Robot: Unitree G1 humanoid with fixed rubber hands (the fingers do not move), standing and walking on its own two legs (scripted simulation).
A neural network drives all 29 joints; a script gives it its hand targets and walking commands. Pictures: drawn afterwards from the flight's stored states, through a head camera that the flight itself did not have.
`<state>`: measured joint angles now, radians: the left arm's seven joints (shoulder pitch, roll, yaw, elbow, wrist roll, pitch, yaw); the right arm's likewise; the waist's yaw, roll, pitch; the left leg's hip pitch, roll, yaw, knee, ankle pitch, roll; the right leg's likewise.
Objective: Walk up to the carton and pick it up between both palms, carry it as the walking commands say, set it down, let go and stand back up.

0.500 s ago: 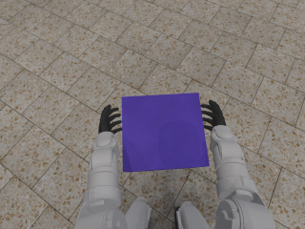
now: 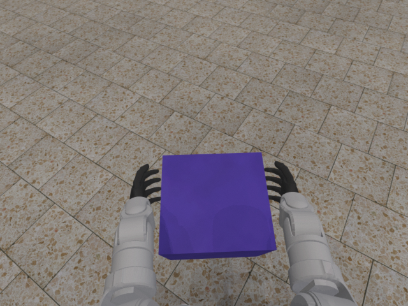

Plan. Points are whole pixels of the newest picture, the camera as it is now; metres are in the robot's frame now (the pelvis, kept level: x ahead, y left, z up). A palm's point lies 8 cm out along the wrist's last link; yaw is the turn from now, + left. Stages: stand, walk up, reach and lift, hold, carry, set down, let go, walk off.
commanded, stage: reach and lift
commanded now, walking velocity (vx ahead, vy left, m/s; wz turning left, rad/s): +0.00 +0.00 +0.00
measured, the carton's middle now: (213, 209) +0.34 +0.03 -0.10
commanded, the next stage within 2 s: hold in 1.90 s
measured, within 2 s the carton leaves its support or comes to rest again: neither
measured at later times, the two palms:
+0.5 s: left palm (128, 196) +0.29 +0.18 +0.05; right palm (297, 190) +0.32 -0.13 +0.05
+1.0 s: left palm (135, 190) +0.30 +0.16 +0.07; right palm (312, 194) +0.30 -0.15 +0.07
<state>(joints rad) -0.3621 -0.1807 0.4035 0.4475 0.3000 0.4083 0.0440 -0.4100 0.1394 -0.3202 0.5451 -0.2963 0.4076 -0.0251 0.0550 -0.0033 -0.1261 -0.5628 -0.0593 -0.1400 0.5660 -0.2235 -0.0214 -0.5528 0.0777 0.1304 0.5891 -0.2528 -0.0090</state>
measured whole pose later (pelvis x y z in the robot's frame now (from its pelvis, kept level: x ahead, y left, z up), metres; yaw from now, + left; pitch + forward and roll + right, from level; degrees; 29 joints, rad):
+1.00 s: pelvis +0.00 +0.00 +0.02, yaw -1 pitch -6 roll +0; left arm -0.33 -0.17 0.31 0.33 0.32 0.73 0.03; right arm -0.34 0.14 -0.27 0.39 -0.31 0.71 0.00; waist 0.02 -0.01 -0.03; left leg -0.07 -0.04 -0.12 0.35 -0.17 -0.01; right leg -0.06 0.06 0.14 0.36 -0.19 -0.01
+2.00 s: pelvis +0.00 +0.01 +0.02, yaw +0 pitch -6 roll +0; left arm -0.28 -0.16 0.26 0.29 0.30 0.74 0.02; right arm -0.28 0.16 -0.25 0.30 -0.30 0.74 -0.02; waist 0.00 -0.01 -0.03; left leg -0.08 -0.04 -0.12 0.36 -0.17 0.00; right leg -0.06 0.05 0.12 0.36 -0.19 -0.01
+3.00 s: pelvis +0.00 +0.01 +0.01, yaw +1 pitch -2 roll +0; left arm -0.26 -0.15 0.21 0.23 0.27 0.76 0.04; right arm -0.26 0.15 -0.22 0.22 -0.29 0.75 -0.03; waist -0.01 -0.01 -0.08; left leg -0.22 -0.05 -0.12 0.48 -0.21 0.00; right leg -0.20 0.05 0.09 0.48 -0.24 -0.01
